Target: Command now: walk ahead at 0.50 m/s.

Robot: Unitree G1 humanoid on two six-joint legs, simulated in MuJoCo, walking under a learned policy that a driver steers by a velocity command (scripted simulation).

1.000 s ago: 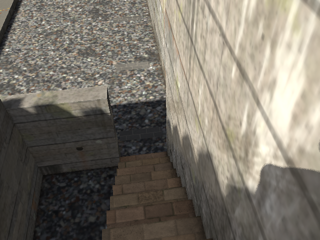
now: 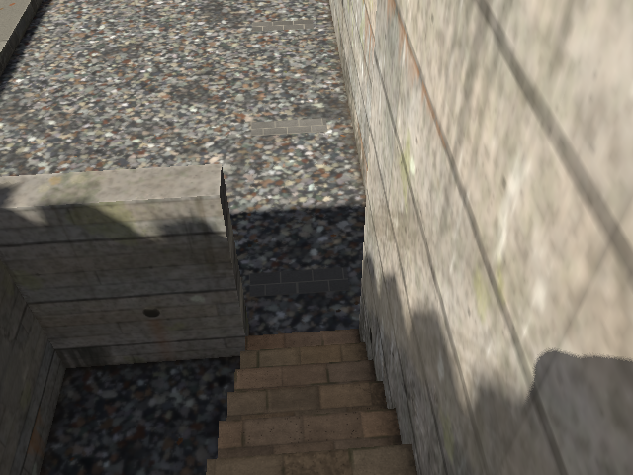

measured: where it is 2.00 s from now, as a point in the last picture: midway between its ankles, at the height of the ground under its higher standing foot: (308, 432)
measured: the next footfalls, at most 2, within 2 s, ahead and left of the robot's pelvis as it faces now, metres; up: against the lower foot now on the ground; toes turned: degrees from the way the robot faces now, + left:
left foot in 0.40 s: +0.31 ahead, +0.11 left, -0.21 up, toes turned +2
right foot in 0.84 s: +0.53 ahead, -0.09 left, -0.41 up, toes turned +2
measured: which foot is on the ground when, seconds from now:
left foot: up 0.00-0.38, down 0.40-0.84, up 0.86-1.00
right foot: down 0.00-0.40, up 0.42-0.82, down 0.84-1.00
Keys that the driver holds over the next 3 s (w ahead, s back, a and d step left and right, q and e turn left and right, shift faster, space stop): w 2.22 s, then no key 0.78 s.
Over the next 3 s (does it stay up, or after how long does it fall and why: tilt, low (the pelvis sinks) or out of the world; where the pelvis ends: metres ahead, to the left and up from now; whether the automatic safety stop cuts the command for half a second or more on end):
stays up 1.38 0.00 -1.25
